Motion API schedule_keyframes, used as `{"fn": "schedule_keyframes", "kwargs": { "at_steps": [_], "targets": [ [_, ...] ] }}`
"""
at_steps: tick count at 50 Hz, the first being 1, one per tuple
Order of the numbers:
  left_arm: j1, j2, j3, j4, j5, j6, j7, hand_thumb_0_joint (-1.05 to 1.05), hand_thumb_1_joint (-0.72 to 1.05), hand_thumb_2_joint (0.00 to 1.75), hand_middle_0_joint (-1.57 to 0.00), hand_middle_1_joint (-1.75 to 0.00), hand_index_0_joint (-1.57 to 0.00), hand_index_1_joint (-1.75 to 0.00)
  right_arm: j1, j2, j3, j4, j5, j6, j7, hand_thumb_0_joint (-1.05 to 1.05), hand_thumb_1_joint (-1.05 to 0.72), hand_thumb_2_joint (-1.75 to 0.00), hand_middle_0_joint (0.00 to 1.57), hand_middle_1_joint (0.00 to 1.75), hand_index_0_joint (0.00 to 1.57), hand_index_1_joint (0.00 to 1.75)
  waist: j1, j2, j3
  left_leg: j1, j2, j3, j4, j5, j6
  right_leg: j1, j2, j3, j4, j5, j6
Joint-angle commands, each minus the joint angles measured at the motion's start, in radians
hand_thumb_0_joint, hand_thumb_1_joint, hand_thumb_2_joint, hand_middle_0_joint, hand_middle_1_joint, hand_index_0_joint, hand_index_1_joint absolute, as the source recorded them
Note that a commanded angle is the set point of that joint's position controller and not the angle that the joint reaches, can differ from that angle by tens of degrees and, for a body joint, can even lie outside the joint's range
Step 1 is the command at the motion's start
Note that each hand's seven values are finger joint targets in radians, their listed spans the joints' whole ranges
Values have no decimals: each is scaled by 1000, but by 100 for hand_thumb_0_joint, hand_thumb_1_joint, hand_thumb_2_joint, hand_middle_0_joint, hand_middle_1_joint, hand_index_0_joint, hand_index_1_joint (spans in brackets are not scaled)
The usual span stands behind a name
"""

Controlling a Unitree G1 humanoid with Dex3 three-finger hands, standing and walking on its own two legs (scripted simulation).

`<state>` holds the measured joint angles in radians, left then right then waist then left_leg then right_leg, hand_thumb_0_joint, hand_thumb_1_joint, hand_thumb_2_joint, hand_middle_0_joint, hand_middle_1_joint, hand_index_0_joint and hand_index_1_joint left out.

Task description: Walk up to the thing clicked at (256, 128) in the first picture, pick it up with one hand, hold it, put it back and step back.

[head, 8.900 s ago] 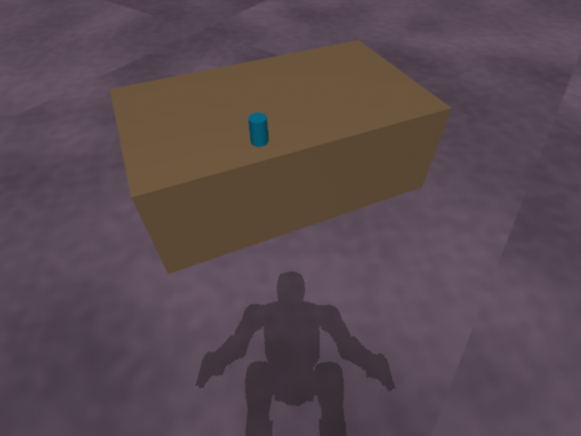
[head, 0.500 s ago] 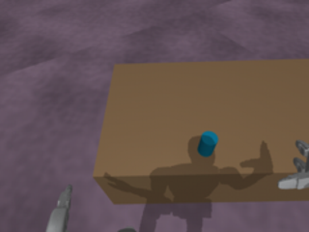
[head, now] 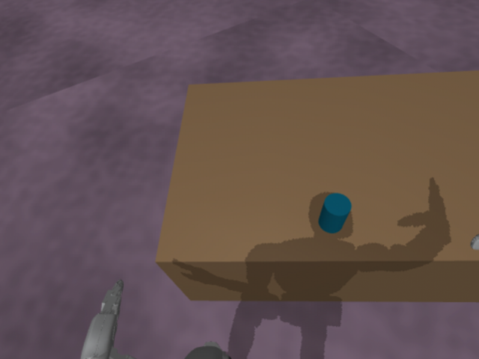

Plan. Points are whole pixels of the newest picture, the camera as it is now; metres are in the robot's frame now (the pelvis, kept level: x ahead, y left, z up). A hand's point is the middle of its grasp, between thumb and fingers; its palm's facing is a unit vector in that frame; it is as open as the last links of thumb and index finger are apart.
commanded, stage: go down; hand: right
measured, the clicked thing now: (333, 213) +0.50 -0.17 -0.24
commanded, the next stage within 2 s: approach in 0.66 s
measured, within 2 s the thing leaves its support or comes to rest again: neither
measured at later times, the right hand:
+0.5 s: hand out of the picture +0.40 -0.36 +0.05, palm faces +0.18 +0.98 -0.07, open 17.5 cm
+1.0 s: hand out of the picture +0.42 -0.35 +0.04, palm faces +0.16 +0.99 -0.01, open 17.6 cm
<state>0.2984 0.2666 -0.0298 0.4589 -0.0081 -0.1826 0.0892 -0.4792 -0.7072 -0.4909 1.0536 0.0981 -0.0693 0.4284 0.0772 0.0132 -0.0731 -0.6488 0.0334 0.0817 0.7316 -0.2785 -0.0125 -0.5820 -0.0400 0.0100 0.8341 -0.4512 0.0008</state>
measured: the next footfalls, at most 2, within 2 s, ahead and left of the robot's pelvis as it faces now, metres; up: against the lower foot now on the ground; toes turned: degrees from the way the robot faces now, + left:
none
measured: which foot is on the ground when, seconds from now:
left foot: down 0.00-1.00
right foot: down 0.00-1.00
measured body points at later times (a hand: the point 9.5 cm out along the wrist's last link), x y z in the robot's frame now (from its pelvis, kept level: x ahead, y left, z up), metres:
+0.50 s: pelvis +0.01 +0.00 -0.01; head +0.09 -0.03 +0.44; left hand +0.16 +0.25 -0.06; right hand +0.38 -0.41 +0.06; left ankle +0.04 +0.14 -0.70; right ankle -0.03 -0.11 -0.70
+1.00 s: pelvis -0.01 +0.00 -0.03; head +0.10 -0.04 +0.40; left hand +0.15 +0.26 -0.06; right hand +0.40 -0.40 +0.04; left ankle +0.04 +0.14 -0.70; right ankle -0.03 -0.11 -0.70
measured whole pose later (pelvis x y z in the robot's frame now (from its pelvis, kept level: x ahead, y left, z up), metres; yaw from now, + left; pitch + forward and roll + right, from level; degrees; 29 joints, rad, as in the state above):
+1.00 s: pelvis -0.01 +0.00 -0.03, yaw +0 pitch +19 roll +3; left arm 0.29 0.28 -0.05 0.31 0.00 -0.18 0.05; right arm -0.71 -0.86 -0.58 1.29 0.15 -0.30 0.53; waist 0.16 0.04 -0.11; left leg -0.91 0.03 0.10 0.90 -0.32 -0.01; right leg -0.85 -0.04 0.03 1.02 -0.51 0.00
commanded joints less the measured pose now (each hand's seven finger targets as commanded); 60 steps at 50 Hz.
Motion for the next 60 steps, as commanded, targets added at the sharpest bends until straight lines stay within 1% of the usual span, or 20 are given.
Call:
{"fn": "schedule_keyframes", "kwargs": {
  "at_steps": [1, 9, 12, 16, 18, 21, 23, 24, 28, 30, 33, 36, 39, 41, 49, 51, 54, 56, 58, 60],
  "targets": [
    [-11, 149, 64, -136, -6, -41, 13, 0, -54, 5, -5, -6, -5, -6, -323, -388, -72, -157, 26, -91, 10, 0, 54, -3, 5, 5, 5, 5, -8, -153, -315, 227, -23, -42, -47, 191, 38, 66, 24, 18, -129, 336, -5],
    [-34, 181, 79, -185, -7, -40, 14, 0, -55, 6, -5, -6, -5, -6, -369, -436, -93, -124, 32, -124, 30, 0, 53, -3, 5, 4, 5, 4, 9, -166, -392, 230, -29, -37, -26, 233, 37, 92, 20, 28, -101, 416, 2],
    [1, 145, 44, -152, -7, -32, 8, 0, -55, 6, -5, -6, -5, -6, -374, -436, -94, -119, 35, -128, 41, 0, 52, -3, 6, 4, 5, 4, 4, -196, -369, 201, -31, -35, -23, 236, 40, 90, 19, 30, -95, 448, 5],
    [-10, 187, 80, -199, -5, -30, 8, 0, -56, 6, -5, -6, -5, -6, -392, -467, -111, -120, 34, -136, 45, 0, 54, -3, 5, 4, 5, 4, 16, -189, -416, 192, -32, -35, -16, 242, 42, 112, 15, 35, -83, 470, 7],
    [10, 155, 59, -158, -6, -25, 3, 0, -55, 6, -5, -6, -5, -6, -388, -454, -101, -99, 35, -138, 52, 0, 53, -3, 6, 4, 5, 4, 12, -194, -348, 174, -33, -33, -16, 231, 41, 83, 17, 30, -80, 460, 6],
    [-7, 174, 69, -197, -6, -27, 1, 0, -55, 6, -5, -6, -5, -6, -417, -483, -123, -130, 39, -146, 56, 0, 55, -3, 5, 5, 5, 5, 14, -196, -445, 202, -32, -38, 1, 275, 41, 106, 17, 34, -67, 501, 7],
    [-4, 186, 78, -216, -5, -24, 3, 0, -56, 7, -5, -5, -5, -6, -420, -468, -110, -87, 34, -146, 62, 0, 54, -3, 6, 5, 5, 5, 32, -174, -422, 182, -36, -32, 7, 286, 42, 98, 14, 39, -62, 533, 12],
    [18, 158, 49, -173, -5, -19, -3, 0, -56, 6, -5, -5, -5, -6, -400, -474, -121, -77, 36, -146, 63, 0, 52, -3, 6, 4, 5, 4, 5, -197, -376, 176, -35, -30, 5, 264, 44, 75, 16, 38, -64, 525, 13],
    [6, 206, 97, -211, 0, -18, -4, 0, -56, 7, -5, -5, -5, -6, -458, -498, -124, -88, 31, -160, 67, 0, 55, -4, 5, 5, 5, 5, 30, -210, -438, 150, -40, -31, 17, 267, 46, 118, 6, 47, -50, 571, 19],
    [11, 153, 48, -200, -3, -13, -13, 0, -56, 6, -5, -5, -5, -6, -459, -483, -120, -70, 36, -163, 73, 0, 55, -4, 5, 5, 5, 5, 24, -207, -389, 138, -37, -33, 14, 245, 44, 83, 10, 42, -44, 537, 14],
    [22, 177, 68, -232, -4, -12, -11, 0, -56, 6, -5, -5, -5, -6, -490, -533, -139, -94, 28, -165, 74, 0, 57, -4, 5, 5, 5, 5, 35, -213, -438, 152, -34, -40, 12, 241, 45, 83, 15, 37, -46, 481, 8],
    [22, 165, 56, -217, -2, -12, -10, 0, -55, 6, -5, -5, -5, -6, -500, -515, -119, -51, 30, -162, 78, 0, 57, -4, 5, 5, 5, 5, 37, -216, -365, 114, -37, -33, 5, 182, 41, 50, 15, 37, -58, 405, 8],
    [-7, 160, 38, -276, 0, -18, -11, 0, -56, 5, -5, -4, -4, -5, -514, -518, -122, -36, 28, -168, 85, 0, 54, -5, 5, 5, 5, 5, 40, -205, -424, 112, -39, -31, 24, 217, 42, 69, 9, 47, -36, 482, 13],
    [25, 154, 40, -242, 1, -16, -12, 0, -57, 6, -5, -4, -3, -5, -494, -490, -118, 18, 37, -179, 90, 0, 56, -4, 5, 5, 6, 5, 49, -178, -383, 98, -38, -32, 40, 226, 40, 15, 13, 42, -20, 459, 7],
    [-9, 184, 87, -346, 12, -59, -29, 0, -57, 6, -5, -4, -4, -5, -493, -387, -115, 103, 97, -341, 115, 0, 58, -4, 5, 5, 6, 5, 116, -97, -380, -58, -31, -52, 149, 100, 25, -183, 21, 49, 102, 216, -16],
    [18, 189, 86, -418, 18, -68, -34, 0, -57, 5, -5, -4, -4, -5, -497, -398, -143, 74, 103, -387, 112, 0, 56, -4, 6, 5, 6, 5, 119, -107, -454, -39, -30, -59, 186, 130, 22, -211, 25, 46, 140, 235, -16],
    [93, 169, 87, -426, 25, -70, -45, 0, -56, 5, -5, -4, -4, -5, -487, -387, -165, 75, 112, -433, 107, 0, 56, -3, 6, 5, 6, 5, 129, -189, -440, -141, -34, -58, 247, 104, 30, -244, 26, 45, 195, 239, -7],
    [88, 193, 115, -498, 33, -77, -50, 0, -55, 5, -5, -4, -4, -5, -507, -429, -196, 34, 97, -465, 84, 0, 56, -3, 6, 4, 6, 4, 136, -203, -502, -136, -32, -64, 284, 115, 30, -266, 25, 43, 236, 242, -6],
    [105, 186, 117, -508, 43, -76, -60, 0, -55, 4, -5, -4, -4, -5, -464, -395, -194, 94, 85, -487, 69, 0, 57, -3, 6, 5, 6, 4, 137, -218, -451, -207, -39, -48, 323, 87, 36, -308, 19, 50, 256, 252, 3],
    [104, 191, 131, -527, 54, -80, -68, 0, -55, 4, -5, -4, -4, -5, -523, -428, -226, -11, 70, -530, 53, 0, 57, -3, 6, 4, 6, 4, 133, -300, -542, -268, -41, -49, 371, 89, 41, -266, 10, 60, 302, 331, 14]
  ]
}}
